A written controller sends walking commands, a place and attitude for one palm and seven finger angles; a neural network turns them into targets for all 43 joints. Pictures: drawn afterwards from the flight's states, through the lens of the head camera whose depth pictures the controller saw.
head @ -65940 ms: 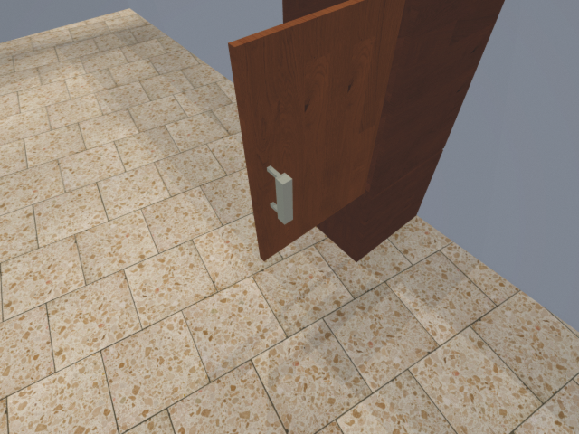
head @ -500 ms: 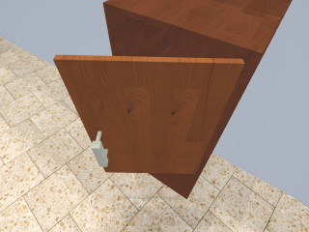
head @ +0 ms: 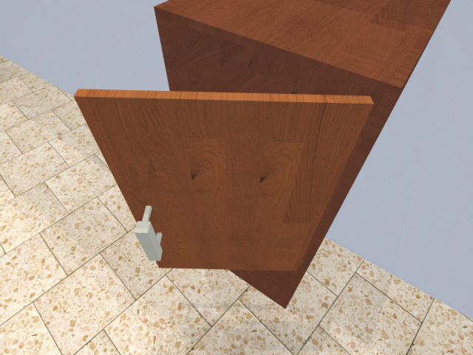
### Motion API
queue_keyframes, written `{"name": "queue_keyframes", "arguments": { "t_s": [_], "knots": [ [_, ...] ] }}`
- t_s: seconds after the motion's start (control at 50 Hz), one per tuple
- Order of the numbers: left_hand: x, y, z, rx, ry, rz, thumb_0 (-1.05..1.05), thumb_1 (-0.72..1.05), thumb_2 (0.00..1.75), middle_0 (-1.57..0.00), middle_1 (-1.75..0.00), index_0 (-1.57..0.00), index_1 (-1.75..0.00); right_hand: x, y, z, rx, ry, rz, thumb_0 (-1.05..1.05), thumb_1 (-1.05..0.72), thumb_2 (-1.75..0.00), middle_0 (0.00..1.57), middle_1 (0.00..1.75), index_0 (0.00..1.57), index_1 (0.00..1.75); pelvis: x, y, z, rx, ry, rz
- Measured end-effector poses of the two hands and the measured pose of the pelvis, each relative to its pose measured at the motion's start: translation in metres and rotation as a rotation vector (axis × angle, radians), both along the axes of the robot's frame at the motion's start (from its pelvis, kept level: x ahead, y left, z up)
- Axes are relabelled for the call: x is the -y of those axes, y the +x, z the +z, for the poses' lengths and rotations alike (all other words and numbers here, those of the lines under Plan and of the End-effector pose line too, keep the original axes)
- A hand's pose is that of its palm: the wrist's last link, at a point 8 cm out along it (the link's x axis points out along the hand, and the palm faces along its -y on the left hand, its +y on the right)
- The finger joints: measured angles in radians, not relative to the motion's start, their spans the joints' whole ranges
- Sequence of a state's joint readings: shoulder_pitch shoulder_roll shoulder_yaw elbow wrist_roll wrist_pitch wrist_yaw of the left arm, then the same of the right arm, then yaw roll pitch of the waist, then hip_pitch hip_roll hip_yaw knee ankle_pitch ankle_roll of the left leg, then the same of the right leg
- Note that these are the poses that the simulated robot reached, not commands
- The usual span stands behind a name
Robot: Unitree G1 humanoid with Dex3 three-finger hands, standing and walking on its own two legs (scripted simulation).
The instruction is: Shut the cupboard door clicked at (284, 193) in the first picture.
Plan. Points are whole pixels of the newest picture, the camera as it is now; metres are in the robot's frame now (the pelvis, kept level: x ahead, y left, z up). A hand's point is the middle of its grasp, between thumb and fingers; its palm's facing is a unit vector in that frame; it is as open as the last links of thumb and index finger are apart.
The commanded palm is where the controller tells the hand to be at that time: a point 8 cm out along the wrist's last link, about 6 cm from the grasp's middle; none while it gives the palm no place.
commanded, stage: shuffle to correct the standing spot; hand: left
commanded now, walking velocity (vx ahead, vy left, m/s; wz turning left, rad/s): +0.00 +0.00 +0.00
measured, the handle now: (151, 233) +0.36 +0.21 -0.09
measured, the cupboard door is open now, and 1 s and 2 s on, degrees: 34 34 34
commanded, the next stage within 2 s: come to a stop and stand still in 0.42 s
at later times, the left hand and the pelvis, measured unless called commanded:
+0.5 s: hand out of the picture -0.02 +0.17 -0.18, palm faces +0.01 -0.97 -0.23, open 7.4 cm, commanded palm none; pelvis -0.05 -0.02 -0.01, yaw -1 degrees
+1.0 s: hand out of the picture -0.08 +0.19 -0.18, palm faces +0.05 -0.98 -0.17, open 7.4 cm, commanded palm none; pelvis -0.09 +0.02 +0.00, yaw +1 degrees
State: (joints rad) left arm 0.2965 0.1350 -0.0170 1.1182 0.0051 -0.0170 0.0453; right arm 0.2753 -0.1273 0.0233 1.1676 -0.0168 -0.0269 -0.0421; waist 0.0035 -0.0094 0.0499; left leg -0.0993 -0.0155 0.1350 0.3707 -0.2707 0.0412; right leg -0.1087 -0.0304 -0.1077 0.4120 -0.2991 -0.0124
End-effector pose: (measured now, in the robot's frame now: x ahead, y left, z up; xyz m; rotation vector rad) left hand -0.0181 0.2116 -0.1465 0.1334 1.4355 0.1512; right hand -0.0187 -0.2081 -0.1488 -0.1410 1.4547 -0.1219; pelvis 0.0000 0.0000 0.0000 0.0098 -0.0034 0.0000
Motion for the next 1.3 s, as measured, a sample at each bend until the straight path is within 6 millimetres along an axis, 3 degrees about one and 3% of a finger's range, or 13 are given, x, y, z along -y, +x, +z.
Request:
{"name": "queue_keyframes", "arguments": {
  "t_s": [0.28, 0.52, 0.62, 0.74, 0.88, 0.98, 1.06, 1.14, 1.3],
  "knots": [
    [0.003, -0.002, 0.0, 0.002, 0.013, 0.006, 0.01, 0.92, 0.9, -0.2, -0.3, -0.2, -0.29, 0.012, 0.002, 0.0, 0.012, -0.019, -0.014, 0.01, -0.93, -0.9, 0.2, 0.3, 0.2, 0.3, 0.007, -0.008, -0.001, -0.002, 0.008, -0.006],
    [-0.004, -0.003, -0.003, 0.086, 0.056, -0.031, 0.01, 0.91, 0.9, -0.2, -0.3, -0.2, -0.29, 0.034, -0.003, -0.012, 0.095, -0.03, -0.04, 0.01, -0.92, -0.9, 0.2, 0.3, 0.2, 0.3, 0.015, -0.053, -0.012, 0.012, 0.006, -0.013],
    [-0.007, -0.009, -0.007, 0.146, 0.048, -0.03, 0.01, 0.9, 0.9, -0.2, -0.3, -0.2, -0.29, 0.034, -0.012, -0.008, 0.114, -0.045, -0.026, 0.0, -0.91, -0.9, 0.2, 0.3, 0.2, 0.3, 0.012, -0.076, -0.014, 0.023, -0.003, -0.001],
    [-0.02, -0.022, -0.016, 0.193, 0.005, -0.018, 0.01, 0.9, 0.9, -0.2, -0.3, -0.2, -0.29, 0.018, -0.034, 0.001, 0.152, -0.066, -0.006, 0.0, -0.92, -0.9, 0.2, 0.3, 0.2, 0.3, -0.003, -0.091, -0.016, 0.016, -0.024, 0.002],
    [-0.034, -0.047, -0.005, 0.148, -0.013, 0.005, 0.01, 0.92, 0.9, -0.2, -0.3, -0.2, -0.29, -0.012, -0.087, 0.011, 0.06, -0.044, -0.007, 0.0, -0.93, -0.9, 0.2, 0.3, 0.2, 0.3, -0.018, -0.095, -0.001, 0.018, -0.025, 0.016],
    [-0.033, -0.063, 0.0, 0.095, -0.009, 0.017, 0.01, 0.91, 0.9, -0.19, -0.3, -0.2, -0.29, -0.027, -0.113, 0.009, -0.024, 0.002, -0.019, 0.0, -0.92, -0.9, 0.2, 0.3, 0.2, 0.3, -0.019, -0.094, 0.002, -0.008, -0.02, 0.025],
    [-0.026, -0.071, -0.002, 0.053, 0.011, 0.012, 0.01, 0.92, 0.9, -0.19, -0.3, -0.2, -0.29, -0.028, -0.123, 0.001, -0.062, 0.029, -0.047, 0.0, -0.91, -0.9, 0.2, 0.3, 0.2, 0.3, -0.011, -0.094, -0.004, -0.022, 0.009, 0.017],
    [-0.013, -0.079, -0.001, 0.02, 0.023, -0.011, 0.01, 0.92, 0.9, -0.19, -0.3, -0.2, -0.29, -0.02, -0.12, -0.006, -0.061, 0.042, -0.058, 0.0, -0.91, -0.9, 0.2, 0.3, 0.2, 0.3, -0.006, -0.095, -0.005, -0.021, -0.017, 0.007],
    [-0.004, -0.081, -0.002, 0.039, 0.033, -0.015, 0.01, 0.92, 0.9, -0.2, -0.3, -0.2, -0.29, 0.003, -0.077, -0.016, 0.077, 0.01, -0.018, 0.01, -0.92, -0.9, 0.2, 0.3, 0.2, 0.3, -0.003, -0.088, -0.011, -0.005, -0.015, 0.006]
  ]
}}
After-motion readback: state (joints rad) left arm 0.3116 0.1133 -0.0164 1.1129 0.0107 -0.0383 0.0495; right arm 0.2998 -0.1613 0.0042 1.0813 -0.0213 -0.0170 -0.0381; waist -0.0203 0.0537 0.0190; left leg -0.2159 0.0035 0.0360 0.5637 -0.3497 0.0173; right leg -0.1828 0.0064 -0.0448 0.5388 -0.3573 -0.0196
